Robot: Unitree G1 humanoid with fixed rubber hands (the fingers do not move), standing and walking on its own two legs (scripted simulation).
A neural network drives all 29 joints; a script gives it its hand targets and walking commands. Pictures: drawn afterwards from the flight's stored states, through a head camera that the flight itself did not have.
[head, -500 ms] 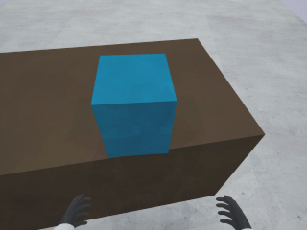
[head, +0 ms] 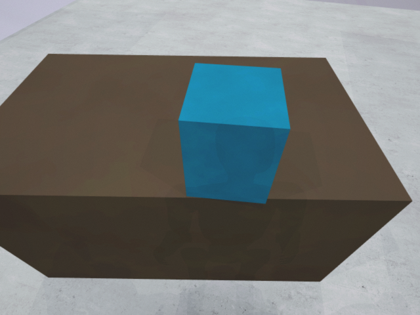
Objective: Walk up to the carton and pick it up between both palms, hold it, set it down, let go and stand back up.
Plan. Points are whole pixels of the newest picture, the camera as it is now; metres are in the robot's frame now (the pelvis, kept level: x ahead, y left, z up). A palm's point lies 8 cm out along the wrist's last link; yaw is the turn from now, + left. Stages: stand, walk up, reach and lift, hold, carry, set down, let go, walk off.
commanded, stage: stand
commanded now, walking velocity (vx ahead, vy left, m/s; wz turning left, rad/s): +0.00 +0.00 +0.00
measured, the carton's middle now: (231, 135) +0.50 -0.04 +0.05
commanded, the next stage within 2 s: none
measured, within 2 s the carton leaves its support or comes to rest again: neither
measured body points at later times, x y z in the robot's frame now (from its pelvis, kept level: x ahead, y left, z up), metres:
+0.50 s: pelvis -0.01 -0.02 +0.00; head -0.01 -0.01 +0.45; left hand -0.07 +0.21 -0.15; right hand +0.00 -0.25 -0.15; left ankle +0.07 +0.10 -0.73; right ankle -0.01 -0.11 -0.73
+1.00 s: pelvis +0.03 -0.03 +0.01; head +0.04 -0.03 +0.46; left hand +0.00 +0.17 -0.15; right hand +0.03 -0.25 -0.16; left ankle +0.07 +0.10 -0.73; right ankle -0.01 -0.11 -0.73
